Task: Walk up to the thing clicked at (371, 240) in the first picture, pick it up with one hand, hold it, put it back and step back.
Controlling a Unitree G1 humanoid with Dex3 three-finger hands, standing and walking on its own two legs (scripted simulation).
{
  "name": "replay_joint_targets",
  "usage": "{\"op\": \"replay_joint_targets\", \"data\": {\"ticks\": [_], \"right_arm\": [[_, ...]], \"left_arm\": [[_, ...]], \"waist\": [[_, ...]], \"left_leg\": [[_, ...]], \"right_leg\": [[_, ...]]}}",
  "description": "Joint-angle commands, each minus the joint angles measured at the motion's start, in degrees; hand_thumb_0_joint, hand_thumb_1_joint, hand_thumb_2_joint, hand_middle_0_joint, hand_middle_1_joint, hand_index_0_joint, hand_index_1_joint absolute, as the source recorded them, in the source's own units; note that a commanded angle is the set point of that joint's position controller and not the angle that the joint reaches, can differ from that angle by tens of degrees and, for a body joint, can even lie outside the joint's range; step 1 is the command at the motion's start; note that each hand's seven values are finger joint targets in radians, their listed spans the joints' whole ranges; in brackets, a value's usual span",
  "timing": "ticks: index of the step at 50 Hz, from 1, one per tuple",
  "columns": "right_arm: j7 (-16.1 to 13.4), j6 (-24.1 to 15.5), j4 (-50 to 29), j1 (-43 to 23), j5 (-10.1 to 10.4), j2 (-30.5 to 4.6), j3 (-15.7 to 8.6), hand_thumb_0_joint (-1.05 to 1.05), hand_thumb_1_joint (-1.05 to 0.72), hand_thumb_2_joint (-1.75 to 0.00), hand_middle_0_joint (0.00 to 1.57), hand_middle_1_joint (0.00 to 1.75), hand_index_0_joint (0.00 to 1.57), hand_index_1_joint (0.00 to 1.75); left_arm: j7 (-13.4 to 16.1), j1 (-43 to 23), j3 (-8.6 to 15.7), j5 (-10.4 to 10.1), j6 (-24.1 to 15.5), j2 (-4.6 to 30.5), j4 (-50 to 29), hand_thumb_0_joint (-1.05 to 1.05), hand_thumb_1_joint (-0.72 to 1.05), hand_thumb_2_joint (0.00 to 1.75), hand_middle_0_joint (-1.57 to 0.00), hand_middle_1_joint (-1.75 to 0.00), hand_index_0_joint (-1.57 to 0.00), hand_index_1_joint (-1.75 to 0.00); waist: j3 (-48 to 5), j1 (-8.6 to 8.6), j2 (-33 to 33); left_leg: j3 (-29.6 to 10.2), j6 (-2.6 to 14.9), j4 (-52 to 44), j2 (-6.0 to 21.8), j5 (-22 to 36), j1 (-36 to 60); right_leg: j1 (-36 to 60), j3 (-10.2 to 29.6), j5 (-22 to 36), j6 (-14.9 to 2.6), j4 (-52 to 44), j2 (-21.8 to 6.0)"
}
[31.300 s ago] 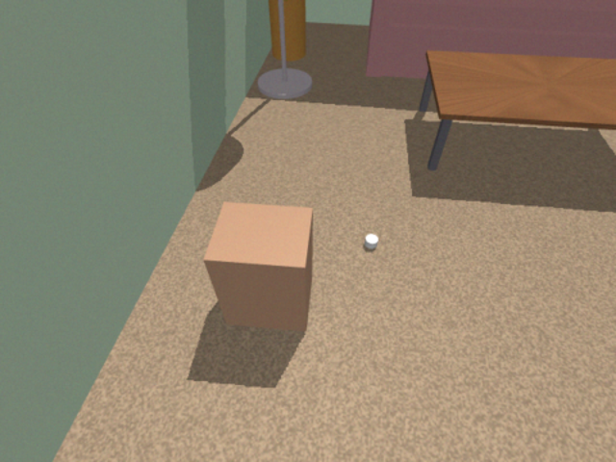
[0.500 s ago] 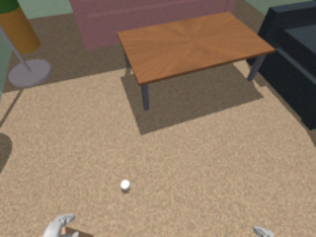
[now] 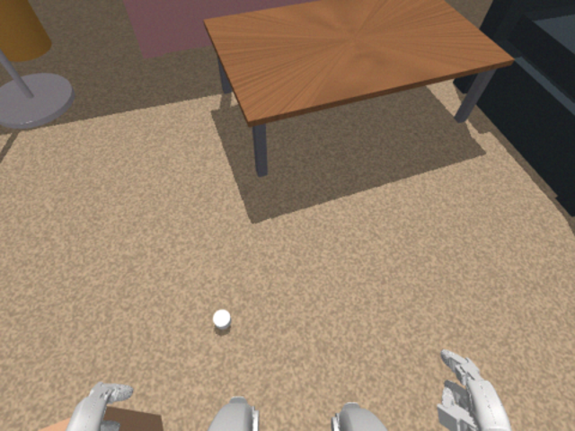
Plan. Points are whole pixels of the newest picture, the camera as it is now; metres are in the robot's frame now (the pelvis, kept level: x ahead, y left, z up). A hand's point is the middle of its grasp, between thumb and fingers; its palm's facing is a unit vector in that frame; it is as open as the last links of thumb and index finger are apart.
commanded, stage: rise first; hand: left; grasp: from above
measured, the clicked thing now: (222, 319) +0.46 +0.21 -0.69
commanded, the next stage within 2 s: none
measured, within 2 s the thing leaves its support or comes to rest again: neither
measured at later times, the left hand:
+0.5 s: hand out of the picture +0.14 +0.27 -0.22, palm faces -0.32 -0.74 -0.58, open 13.9 cm
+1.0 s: hand (170, 365) +0.28 +0.28 -0.42, palm faces -0.49 -0.23 -0.84, open 13.5 cm
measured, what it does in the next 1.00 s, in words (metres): lowers itself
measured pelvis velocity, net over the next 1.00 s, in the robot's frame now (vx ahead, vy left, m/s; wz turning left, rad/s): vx -0.10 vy -0.01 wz -0.07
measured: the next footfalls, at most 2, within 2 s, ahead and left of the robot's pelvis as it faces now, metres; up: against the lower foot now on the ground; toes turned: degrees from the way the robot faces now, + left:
none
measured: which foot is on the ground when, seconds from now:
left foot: down 0.00-1.00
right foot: down 0.00-1.00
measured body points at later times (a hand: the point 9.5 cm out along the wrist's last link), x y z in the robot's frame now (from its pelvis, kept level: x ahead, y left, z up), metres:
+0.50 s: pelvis -0.03 +0.00 -0.08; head +0.11 +0.01 +0.35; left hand +0.16 +0.31 -0.19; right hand +0.17 -0.25 -0.17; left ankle +0.01 +0.12 -0.67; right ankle -0.01 -0.14 -0.67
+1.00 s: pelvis -0.10 -0.01 -0.28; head +0.12 +0.00 +0.11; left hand +0.30 +0.29 -0.37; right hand +0.02 -0.29 -0.42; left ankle +0.01 +0.12 -0.67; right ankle -0.01 -0.14 -0.67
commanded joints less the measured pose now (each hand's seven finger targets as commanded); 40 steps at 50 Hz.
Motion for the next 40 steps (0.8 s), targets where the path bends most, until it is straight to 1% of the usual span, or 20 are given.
{"op": "replay_joint_targets", "data": {"ticks": [1,3,4,7,10,14,16,18,20,22,23,24,26,28,29,32,34,36,38,40], "right_arm": [[-0.69,-3.26,-8.10,1.27,0.22,-8.40,-3.28,0.00,-0.90,-0.90,0.20,0.30,0.20,0.30],[-0.56,-3.51,-8.61,0.75,0.19,-8.23,-3.03,0.00,-0.90,-0.90,0.20,0.30,0.20,0.30],[-0.57,-3.65,-9.20,0.61,0.17,-8.15,-3.10,0.00,-0.89,-0.90,0.20,0.30,0.20,0.30],[-0.55,-4.01,-10.27,0.00,0.10,-7.78,-2.82,0.00,-0.89,-0.90,0.20,0.30,0.20,0.30],[-0.29,-4.52,-10.78,0.18,0.00,-7.70,-2.88,0.00,-0.90,-0.90,0.20,0.30,0.20,0.30],[0.09,-4.98,-11.51,-0.82,-0.06,-8.00,-3.00,0.00,-0.90,-0.90,0.20,0.30,0.20,0.30],[0.06,-5.17,-11.74,-0.96,0.04,-7.90,-2.97,0.00,-0.90,-0.90,0.20,0.30,0.20,0.30],[0.06,-5.54,-11.18,-1.50,0.12,-7.95,-2.74,0.00,-0.91,-0.90,0.20,0.30,0.20,0.30],[0.16,-6.08,-10.42,-2.37,0.10,-8.70,-2.65,0.00,-0.93,-0.91,0.20,0.30,0.20,0.30],[0.46,-6.61,-9.35,-2.96,-0.13,-9.24,-3.08,0.00,-0.92,-0.91,0.20,0.30,0.20,0.30],[0.64,-6.89,-8.81,-3.07,-0.15,-9.59,-3.13,0.00,-0.91,-0.90,0.20,0.30,0.20,0.30],[0.83,-7.22,-8.62,-3.27,-0.23,-9.72,-3.25,0.00,-0.90,-0.90,0.20,0.30,0.20,0.30],[1.12,-7.74,-7.85,-3.31,-0.29,-10.22,-3.57,0.00,-0.89,-0.90,0.20,0.30,0.20,0.30],[1.21,-7.88,-6.75,-3.48,-0.18,-10.80,-3.95,0.00,-0.87,-0.89,0.20,0.30,0.20,0.30],[1.34,-7.79,-5.99,-3.34,-0.09,-11.10,-3.89,0.00,-0.89,-0.90,0.20,0.30,0.20,0.30],[1.49,-7.14,-4.20,-3.51,0.02,-11.94,-4.21,0.00,-0.90,-0.90,0.20,0.30,0.20,0.30],[1.76,-6.32,-2.89,-2.78,0.10,-11.88,-4.31,0.00,-0.90,-0.90,0.20,0.30,0.20,0.30],[2.22,-5.61,-1.31,-1.88,-0.19,-11.70,-4.42,0.00,-0.89,-0.90,0.20,0.30,0.20,0.30],[2.63,-4.97,-0.21,-1.02,-0.34,-12.06,-4.65,0.00,-0.87,-0.90,0.20,0.30,0.20,0.30],[3.15,-4.36,0.77,-0.21,-0.77,-12.39,-4.88,0.00,-0.87,-0.89,0.20,0.30,0.20,0.30]], "left_arm": [[0.76,3.93,2.98,1.49,0.26,9.61,-11.61,0.00,-0.47,0.90,-0.19,-0.92,-0.18,-0.94],[0.86,4.81,2.22,1.77,1.26,8.97,-11.92,0.00,-0.45,0.89,-0.18,-0.94,-0.17,-0.95],[0.87,5.60,2.76,2.04,1.58,9.26,-13.03,0.00,-0.45,0.89,-0.17,-0.95,-0.17,-0.95],[1.29,5.88,3.12,2.82,2.08,9.72,-14.64,0.00,-0.46,0.90,-0.16,-0.96,-0.15,-0.96],[1.25,8.04,2.92,3.31,2.01,9.45,-16.96,0.00,-0.46,0.89,-0.17,-0.96,-0.17,-0.96],[1.52,9.29,3.42,4.30,1.32,10.15,-19.88,0.00,-0.47,0.90,-0.16,-0.97,-0.16,-0.97],[1.67,7.20,2.91,5.10,0.90,10.61,-21.16,0.00,-0.50,0.91,-0.14,-0.99,-0.14,-0.99],[1.94,2.77,2.08,6.43,0.01,10.80,-18.68,0.00,-0.51,0.91,-0.15,-0.98,-0.14,-0.99],[2.05,-1.54,2.63,8.64,-1.61,12.41,-13.86,0.00,-0.54,0.93,-0.15,-0.99,-0.14,-1.00],[2.37,-5.71,3.97,11.08,-4.14,14.56,-9.79,0.00,-0.53,0.94,-0.13,-1.00,-0.12,-1.00],[2.56,-7.77,3.18,12.41,-5.60,14.33,-8.15,0.00,-0.52,0.93,-0.13,-1.01,-0.13,-1.01],[2.74,-8.99,2.54,13.80,-7.09,13.99,-7.28,0.00,-0.52,0.94,-0.13,-1.00,-0.12,-1.01],[3.10,-13.49,0.58,16.26,-10.07,14.19,-8.04,0.00,-0.50,0.94,-0.13,-1.00,-0.12,-1.01],[3.95,-16.58,1.88,18.80,-12.34,17.55,-7.83,0.00,-0.48,0.95,-0.14,-0.99,-0.13,-1.00],[4.48,-16.93,2.43,19.70,-13.15,18.37,-4.98,0.00,-0.49,0.94,-0.16,-0.98,-0.15,-0.99],[6.60,-22.16,5.68,23.69,-15.23,24.66,-3.37,0.00,-0.50,0.95,-0.16,-0.99,-0.14,-1.00],[7.56,-25.40,5.09,26.30,-15.52,24.60,-0.03,0.00,-0.51,0.96,-0.16,-0.99,-0.14,-1.01],[7.90,-30.34,3.50,28.28,-15.63,23.48,4.33,0.00,-0.51,0.97,-0.14,-1.02,-0.13,-1.03],[8.05,-35.02,5.08,30.28,-16.31,26.89,7.80,0.00,-0.49,0.97,-0.12,-1.02,-0.12,-1.03],[7.85,-40.20,4.61,32.57,-17.51,28.68,10.12,0.00,-0.44,0.94,-0.14,-1.00,-0.14,-1.00]], "waist": [[-15.45,-0.45,4.12],[-14.67,-0.91,2.39],[-14.93,-0.32,2.98],[-15.33,-0.59,2.22],[-17.61,-0.34,3.14],[-18.97,0.23,5.60],[-19.50,-0.77,5.82],[-17.71,-2.23,3.71],[-16.18,-2.46,3.12],[-17.10,-2.04,3.33],[-18.04,-2.31,2.95],[-18.83,-1.76,4.10],[-23.58,-2.04,6.56],[-28.42,-1.02,7.78],[-28.60,-1.26,6.78],[-33.24,0.44,8.02],[-35.33,0.28,6.47],[-35.53,-0.47,4.73],[-37.19,0.24,2.69],[-38.74,-0.13,1.95]], "left_leg": [[-0.26,0.37,-5.26,0.32,22.58,12.00],[-0.19,0.56,-4.08,0.11,20.78,9.35],[0.16,0.53,-3.30,-0.05,20.47,8.51],[0.21,0.80,-1.16,-0.27,18.62,5.64],[0.03,0.80,1.49,-0.15,20.97,4.93],[-1.34,0.22,2.86,0.22,20.56,3.59],[-1.33,0.43,4.42,0.09,17.93,2.16],[-0.94,0.88,7.19,-0.16,13.89,-2.79],[-1.44,0.87,10.06,-0.12,9.76,-7.94],[-1.38,0.86,13.81,-0.36,6.95,-12.14],[-1.81,0.71,15.02,-0.37,5.52,-14.01],[-1.85,0.46,16.18,-0.52,3.77,-15.37],[-2.20,0.20,18.80,-0.39,3.32,-15.77],[-1.73,0.18,22.34,-0.58,4.48,-16.92],[-1.55,0.38,24.25,-0.63,5.34,-19.24],[-0.81,0.59,29.15,-0.76,7.38,-22.75],[-0.19,0.96,32.75,-0.86,9.83,-25.57],[0.37,1.49,36.18,-0.84,9.21,-29.46],[0.52,1.78,39.14,-0.98,7.07,-33.84],[0.63,1.84,42.11,-0.81,5.74,-37.01]], "right_leg": [[2.61,-2.66,18.09,-2.79,-3.95,1.53],[2.18,-2.75,17.55,-2.71,-3.21,1.54],[1.48,-2.61,17.32,-2.76,-2.58,1.52],[0.07,-2.65,16.69,-2.67,-1.13,1.50],[-2.01,-2.76,17.56,-2.65,1.72,1.54],[-6.78,-3.19,14.91,-3.07,5.65,1.80],[-8.78,-3.10,13.97,-2.95,6.46,1.86],[-11.33,-2.91,12.44,-2.81,7.99,1.88],[-16.84,-2.74,8.56,-2.99,11.71,1.76],[-21.57,-2.52,5.91,-3.03,15.64,1.59],[-23.92,-2.54,4.70,-3.11,17.77,1.58],[-26.22,-2.48,3.37,-3.24,19.75,1.56],[-30.10,-2.33,3.14,-3.33,23.23,1.52],[-32.38,-2.24,4.16,-3.38,26.25,1.76],[-33.69,-2.38,4.66,-3.30,27.64,1.84],[-36.79,-2.23,6.06,-3.45,31.64,2.06],[-38.26,-2.40,7.92,-3.35,33.65,2.29],[-40.14,-2.41,8.03,-3.09,34.73,2.45],[-40.68,-2.61,6.55,-3.00,36.49,2.59],[-41.32,-2.96,5.62,-2.89,39.03,2.53]]}}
